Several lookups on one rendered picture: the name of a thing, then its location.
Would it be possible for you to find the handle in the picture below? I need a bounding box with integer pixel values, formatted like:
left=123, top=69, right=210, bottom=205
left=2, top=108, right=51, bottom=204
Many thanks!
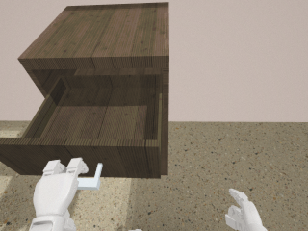
left=77, top=163, right=103, bottom=191

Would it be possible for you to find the drawer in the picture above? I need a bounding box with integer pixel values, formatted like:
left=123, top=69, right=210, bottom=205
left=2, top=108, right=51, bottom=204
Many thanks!
left=0, top=74, right=164, bottom=179

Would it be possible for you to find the cabinet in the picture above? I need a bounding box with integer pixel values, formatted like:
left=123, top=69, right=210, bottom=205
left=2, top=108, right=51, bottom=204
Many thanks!
left=17, top=2, right=169, bottom=175

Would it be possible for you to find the right robot hand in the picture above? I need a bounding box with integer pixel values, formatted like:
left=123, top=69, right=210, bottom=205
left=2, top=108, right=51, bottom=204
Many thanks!
left=225, top=189, right=263, bottom=231

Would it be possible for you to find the left robot forearm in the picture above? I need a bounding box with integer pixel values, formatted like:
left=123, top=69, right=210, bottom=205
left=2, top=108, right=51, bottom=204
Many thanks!
left=29, top=214, right=66, bottom=231

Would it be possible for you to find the left robot hand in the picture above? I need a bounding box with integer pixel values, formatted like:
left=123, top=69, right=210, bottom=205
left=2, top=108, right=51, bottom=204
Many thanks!
left=33, top=157, right=89, bottom=231

